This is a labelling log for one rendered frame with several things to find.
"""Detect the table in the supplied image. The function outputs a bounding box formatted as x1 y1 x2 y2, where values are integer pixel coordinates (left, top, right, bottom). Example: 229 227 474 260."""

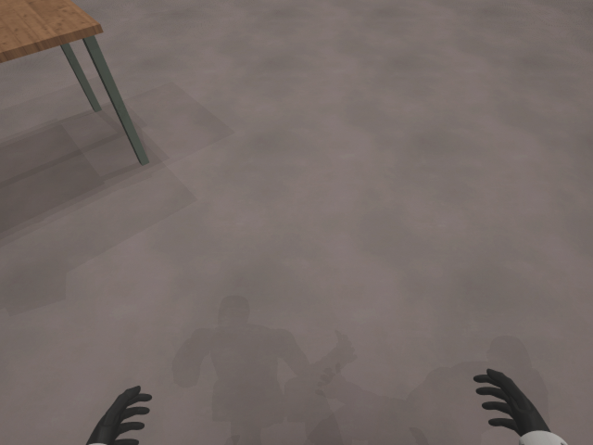
0 0 149 166

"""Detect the robot left hand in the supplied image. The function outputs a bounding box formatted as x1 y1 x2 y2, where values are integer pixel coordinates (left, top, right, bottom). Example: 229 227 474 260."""
86 386 152 445

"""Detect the robot right hand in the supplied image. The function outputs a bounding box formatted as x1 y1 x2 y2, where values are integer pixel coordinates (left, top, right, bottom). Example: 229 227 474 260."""
473 369 551 437

